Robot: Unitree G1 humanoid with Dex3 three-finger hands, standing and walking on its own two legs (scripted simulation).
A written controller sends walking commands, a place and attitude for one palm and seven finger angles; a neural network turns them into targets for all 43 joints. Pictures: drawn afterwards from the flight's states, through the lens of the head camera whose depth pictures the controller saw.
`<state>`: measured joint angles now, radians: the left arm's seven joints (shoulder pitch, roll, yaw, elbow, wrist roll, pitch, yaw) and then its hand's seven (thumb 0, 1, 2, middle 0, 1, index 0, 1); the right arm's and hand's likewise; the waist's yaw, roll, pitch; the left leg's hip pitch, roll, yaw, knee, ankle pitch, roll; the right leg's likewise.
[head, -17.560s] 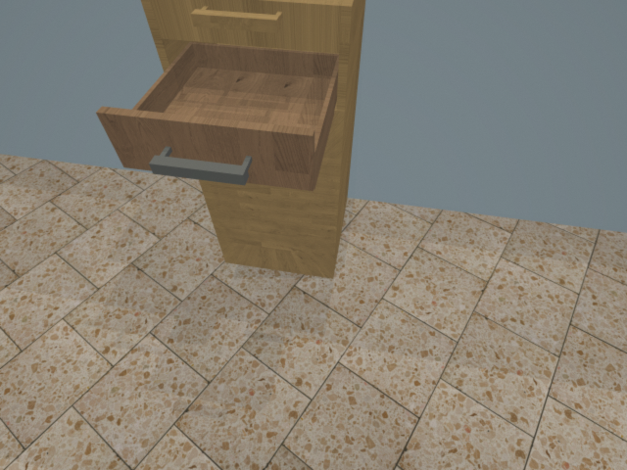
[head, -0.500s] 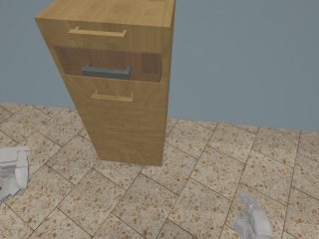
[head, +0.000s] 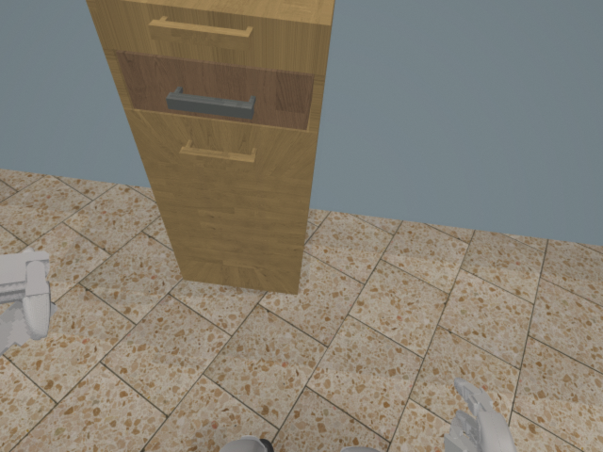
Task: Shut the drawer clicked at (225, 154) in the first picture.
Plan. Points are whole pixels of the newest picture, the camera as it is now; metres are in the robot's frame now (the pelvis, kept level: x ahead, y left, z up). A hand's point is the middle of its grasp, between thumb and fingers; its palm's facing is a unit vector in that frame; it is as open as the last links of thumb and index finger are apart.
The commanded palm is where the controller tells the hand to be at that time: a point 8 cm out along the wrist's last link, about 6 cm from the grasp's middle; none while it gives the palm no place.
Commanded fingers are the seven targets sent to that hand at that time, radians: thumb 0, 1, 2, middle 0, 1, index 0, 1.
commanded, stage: step back with the hand held close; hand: left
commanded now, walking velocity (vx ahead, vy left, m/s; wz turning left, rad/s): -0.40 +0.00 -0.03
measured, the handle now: (213, 100) +0.74 +0.20 +0.05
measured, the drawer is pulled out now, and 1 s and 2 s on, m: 0.00 0.00 0.00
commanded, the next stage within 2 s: stop stepping back and stand still in 0.22 s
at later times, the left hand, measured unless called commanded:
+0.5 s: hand out of the picture +0.11 +0.20 +0.18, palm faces +0.21 -0.84 -0.50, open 3.2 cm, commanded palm +0.06 +0.25 +0.19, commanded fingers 0.00 0.90 0.90 -1.40 -1.60 -1.40 -1.60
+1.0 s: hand out of the picture +0.06 +0.24 +0.18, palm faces +0.35 -0.82 -0.46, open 3.2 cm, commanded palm +0.01 +0.28 +0.19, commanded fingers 0.00 0.90 0.90 -1.40 -1.60 -1.40 -1.60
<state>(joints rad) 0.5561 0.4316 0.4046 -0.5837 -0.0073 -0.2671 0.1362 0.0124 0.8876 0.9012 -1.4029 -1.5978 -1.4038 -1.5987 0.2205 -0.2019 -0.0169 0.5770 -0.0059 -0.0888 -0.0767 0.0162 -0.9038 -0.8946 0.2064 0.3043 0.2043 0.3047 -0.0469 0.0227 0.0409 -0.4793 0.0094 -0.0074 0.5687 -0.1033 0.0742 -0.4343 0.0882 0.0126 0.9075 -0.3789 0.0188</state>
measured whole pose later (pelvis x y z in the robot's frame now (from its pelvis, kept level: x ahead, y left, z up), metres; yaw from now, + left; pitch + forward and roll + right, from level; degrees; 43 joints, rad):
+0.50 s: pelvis -0.09 -0.02 +0.00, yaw -4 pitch +1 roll +0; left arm 0.70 0.46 0.41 -0.61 -0.08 -0.22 0.09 0.01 0.89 0.90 -1.40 -1.60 -1.40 -1.60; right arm 0.22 -0.20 -0.01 0.59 0.01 -0.07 -0.05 0.01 -0.90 -0.89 0.21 0.30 0.21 0.30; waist -0.04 -0.03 -0.04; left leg -0.61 -0.03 -0.02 0.90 -0.28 -0.03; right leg -0.21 0.02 -0.02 0.56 -0.35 -0.03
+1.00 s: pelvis -0.13 +0.00 +0.01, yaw -2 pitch +0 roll +0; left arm 0.64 0.39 0.38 -0.56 -0.05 -0.20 0.14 0.01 0.89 0.90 -1.40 -1.60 -1.40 -1.60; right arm 0.22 -0.16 0.04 0.61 0.01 -0.08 -0.05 0.01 -0.90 -0.89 0.21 0.31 0.21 0.31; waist 0.00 0.01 -0.03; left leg -0.37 0.01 0.03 0.78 -0.40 0.01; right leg -0.24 0.01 -0.05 0.49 -0.26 -0.04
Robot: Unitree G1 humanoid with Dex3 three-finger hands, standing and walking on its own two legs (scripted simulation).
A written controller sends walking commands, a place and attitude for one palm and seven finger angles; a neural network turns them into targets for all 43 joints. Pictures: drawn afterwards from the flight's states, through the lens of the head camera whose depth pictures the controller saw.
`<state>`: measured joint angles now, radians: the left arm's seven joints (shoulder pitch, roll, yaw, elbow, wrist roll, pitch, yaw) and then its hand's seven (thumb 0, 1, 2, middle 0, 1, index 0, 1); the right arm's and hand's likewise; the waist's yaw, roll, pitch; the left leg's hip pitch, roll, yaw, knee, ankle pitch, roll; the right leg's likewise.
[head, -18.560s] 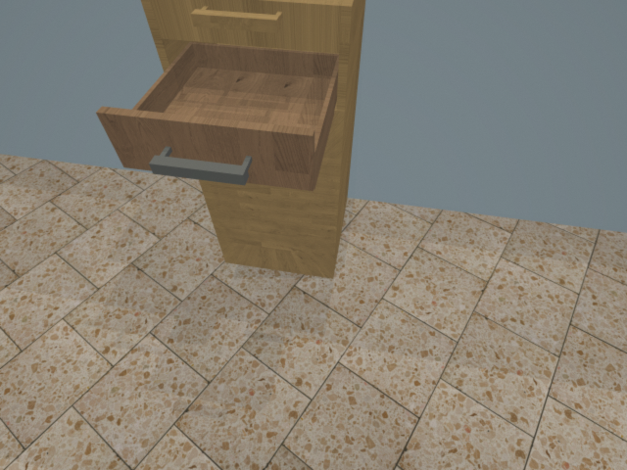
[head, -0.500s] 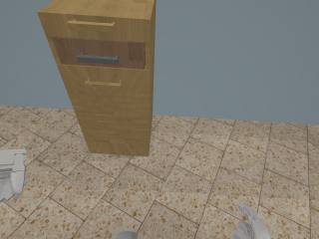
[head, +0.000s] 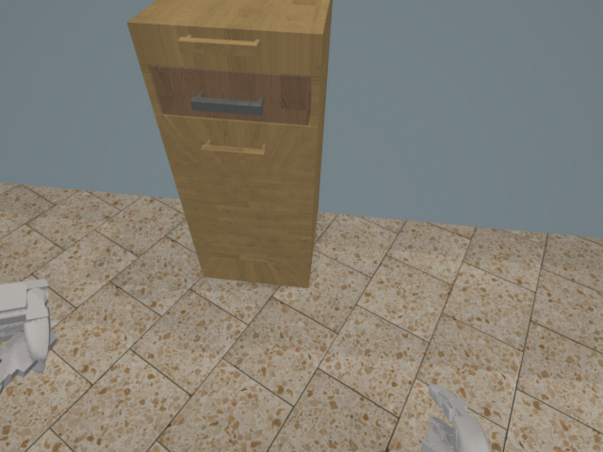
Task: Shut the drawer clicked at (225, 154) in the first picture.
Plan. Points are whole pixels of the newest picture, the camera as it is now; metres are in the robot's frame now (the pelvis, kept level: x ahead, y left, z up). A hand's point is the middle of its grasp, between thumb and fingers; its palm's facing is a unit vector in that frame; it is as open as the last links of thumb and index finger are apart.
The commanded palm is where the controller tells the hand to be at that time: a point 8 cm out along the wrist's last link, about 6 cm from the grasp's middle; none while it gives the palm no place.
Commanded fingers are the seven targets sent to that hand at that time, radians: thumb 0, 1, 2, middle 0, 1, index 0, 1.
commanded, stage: stop stepping back and stand still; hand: left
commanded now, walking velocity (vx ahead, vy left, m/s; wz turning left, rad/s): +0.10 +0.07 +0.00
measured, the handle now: (229, 102) +0.87 +0.23 +0.04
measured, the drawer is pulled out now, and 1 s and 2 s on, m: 0.00 0.00 0.00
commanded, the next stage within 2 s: let the arm hang, fingers relaxed in 0.12 s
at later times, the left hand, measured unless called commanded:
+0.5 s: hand out of the picture +0.10 +0.19 -0.15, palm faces +0.08 -0.98 -0.18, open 3.1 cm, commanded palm none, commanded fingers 0.00 0.90 0.90 -0.80 -0.95 -0.80 -0.95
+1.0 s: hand out of the picture -0.06 +0.18 -0.17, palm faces +0.09 -0.98 -0.20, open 7.0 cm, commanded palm none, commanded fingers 0.00 0.90 0.90 -0.20 -0.30 -0.20 -0.30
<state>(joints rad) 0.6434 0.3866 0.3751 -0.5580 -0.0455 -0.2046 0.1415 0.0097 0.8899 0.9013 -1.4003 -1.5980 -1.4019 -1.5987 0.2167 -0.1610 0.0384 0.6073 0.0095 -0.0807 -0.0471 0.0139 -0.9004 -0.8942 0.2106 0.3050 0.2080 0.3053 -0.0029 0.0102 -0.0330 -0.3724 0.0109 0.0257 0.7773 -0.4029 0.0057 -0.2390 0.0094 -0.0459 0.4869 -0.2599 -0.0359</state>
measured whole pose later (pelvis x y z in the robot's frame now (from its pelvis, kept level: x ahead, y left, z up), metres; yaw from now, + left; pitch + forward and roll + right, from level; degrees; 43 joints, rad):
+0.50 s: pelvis +0.00 +0.01 -0.01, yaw +4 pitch -1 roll +0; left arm 0.27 0.16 0.02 0.70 0.02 0.05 0.04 0.01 0.91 0.90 -1.13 -1.36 -1.13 -1.33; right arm 0.24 -0.18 0.02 0.85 -0.02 0.00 0.00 0.01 -0.91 -0.89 0.21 0.30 0.20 0.30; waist -0.04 -0.03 0.03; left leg -0.29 -0.01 0.03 0.58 -0.27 0.03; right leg -0.25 -0.02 -0.07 0.58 -0.31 -0.01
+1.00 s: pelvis -0.02 +0.01 +0.00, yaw +3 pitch -2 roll +0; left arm 0.34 0.14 0.00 1.14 0.01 0.02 0.02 0.00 0.91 0.90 -0.26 -0.38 -0.27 -0.38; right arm 0.33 -0.13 0.00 1.10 -0.01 0.02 -0.03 0.01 -0.91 -0.89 0.20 0.30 0.20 0.30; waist -0.01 0.03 0.04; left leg -0.23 0.00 0.03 0.45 -0.18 0.02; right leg -0.19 0.00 -0.07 0.44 -0.22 -0.02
